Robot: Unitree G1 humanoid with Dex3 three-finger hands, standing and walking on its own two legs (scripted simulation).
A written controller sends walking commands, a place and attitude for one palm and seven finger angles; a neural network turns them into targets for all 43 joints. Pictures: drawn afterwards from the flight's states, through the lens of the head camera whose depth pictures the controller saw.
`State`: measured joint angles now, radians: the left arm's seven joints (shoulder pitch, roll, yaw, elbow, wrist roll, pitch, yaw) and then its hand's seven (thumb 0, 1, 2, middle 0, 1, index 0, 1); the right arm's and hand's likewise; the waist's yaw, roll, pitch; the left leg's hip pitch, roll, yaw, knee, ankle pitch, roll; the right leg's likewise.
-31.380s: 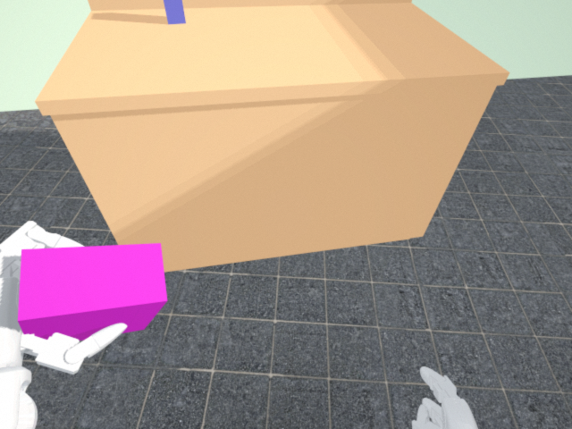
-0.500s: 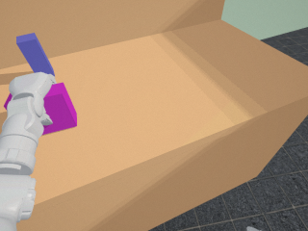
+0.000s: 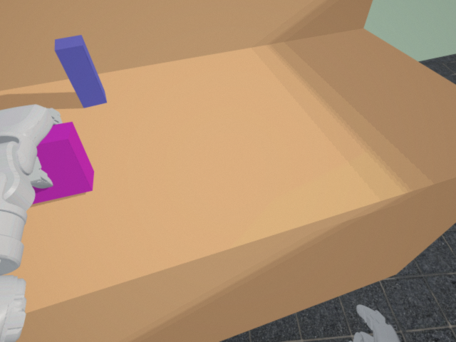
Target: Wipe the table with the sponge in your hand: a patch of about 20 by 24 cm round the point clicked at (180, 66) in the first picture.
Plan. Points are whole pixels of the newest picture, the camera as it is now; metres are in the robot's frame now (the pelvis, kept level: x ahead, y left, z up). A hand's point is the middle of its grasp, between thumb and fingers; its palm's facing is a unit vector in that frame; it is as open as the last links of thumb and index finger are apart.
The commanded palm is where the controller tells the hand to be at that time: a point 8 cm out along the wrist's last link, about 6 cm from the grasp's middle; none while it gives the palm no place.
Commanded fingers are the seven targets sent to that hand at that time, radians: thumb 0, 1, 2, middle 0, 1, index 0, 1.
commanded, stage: wipe back along the first lane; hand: left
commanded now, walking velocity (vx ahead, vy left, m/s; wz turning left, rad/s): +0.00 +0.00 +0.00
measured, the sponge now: (47, 173) +0.35 +0.37 +0.11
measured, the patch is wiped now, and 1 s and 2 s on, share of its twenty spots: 1.00 1.00 1.00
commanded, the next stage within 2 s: lift the sponge slowly off the table in 1.66 s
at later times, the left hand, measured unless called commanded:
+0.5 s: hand (33, 170) +0.33 +0.36 +0.15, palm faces -0.02 -0.02 -1.00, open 10.3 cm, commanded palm +0.30 +0.34 +0.19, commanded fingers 0.00 0.10 1.30 -1.20 -1.60 -1.20 -1.60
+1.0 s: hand (32, 194) +0.28 +0.33 +0.14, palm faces +0.04 -0.01 -1.00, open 10.3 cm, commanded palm +0.24 +0.31 +0.17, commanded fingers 0.00 0.10 1.30 -1.20 -1.60 -1.20 -1.60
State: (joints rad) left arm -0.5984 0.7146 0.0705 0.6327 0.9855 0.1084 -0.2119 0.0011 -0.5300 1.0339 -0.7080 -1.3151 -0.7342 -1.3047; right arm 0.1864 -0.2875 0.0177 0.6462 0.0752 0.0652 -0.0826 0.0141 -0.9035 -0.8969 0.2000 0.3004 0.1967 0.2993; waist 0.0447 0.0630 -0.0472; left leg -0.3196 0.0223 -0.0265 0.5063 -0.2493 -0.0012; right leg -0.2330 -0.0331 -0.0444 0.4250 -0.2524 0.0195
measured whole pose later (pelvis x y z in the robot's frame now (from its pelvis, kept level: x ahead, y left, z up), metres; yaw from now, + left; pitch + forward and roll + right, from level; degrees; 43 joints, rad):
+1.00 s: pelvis +0.00 -0.01 +0.00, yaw +0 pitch +0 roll -1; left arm -0.13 0.64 0.09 0.07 0.89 0.28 -0.15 0.00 -0.51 1.03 -0.69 -1.32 -0.71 -1.31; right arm 0.14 -0.30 0.04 0.59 0.07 0.08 -0.06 0.02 -0.90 -0.90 0.20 0.30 0.20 0.30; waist 0.08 0.10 -0.06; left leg -0.27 0.03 -0.03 0.55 -0.28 -0.01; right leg -0.20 -0.03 -0.04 0.49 -0.29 0.02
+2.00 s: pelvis -0.01 -0.01 -0.01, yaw -1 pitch -2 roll -1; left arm 0.22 0.58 0.04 -0.41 0.87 0.43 -0.09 0.00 -0.50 1.03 -0.67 -1.33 -0.70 -1.32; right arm 0.08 -0.26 0.07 0.58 0.06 0.04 -0.05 0.02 -0.90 -0.90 0.20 0.30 0.19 0.30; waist 0.14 0.11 -0.07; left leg -0.25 0.03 -0.02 0.58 -0.30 -0.01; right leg -0.19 -0.03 -0.03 0.54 -0.32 0.02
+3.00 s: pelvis -0.05 -0.02 +0.00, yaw +0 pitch -5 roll +0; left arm -0.09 0.63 -0.02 -0.19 0.83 0.38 -0.20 -0.01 -0.51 1.03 -0.69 -1.32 -0.72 -1.31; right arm 0.03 -0.26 0.09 0.64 0.05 -0.03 -0.10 0.02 -0.90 -0.90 0.20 0.30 0.20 0.30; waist 0.17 0.12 -0.03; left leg -0.21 0.03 -0.04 0.50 -0.20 -0.03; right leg -0.16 -0.02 -0.04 0.50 -0.25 0.00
